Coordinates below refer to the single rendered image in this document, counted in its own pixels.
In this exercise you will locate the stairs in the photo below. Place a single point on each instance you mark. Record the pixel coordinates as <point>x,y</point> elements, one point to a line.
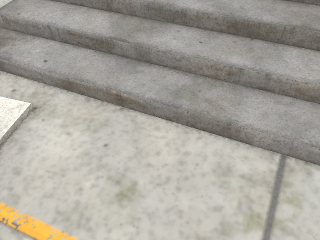
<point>246,70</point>

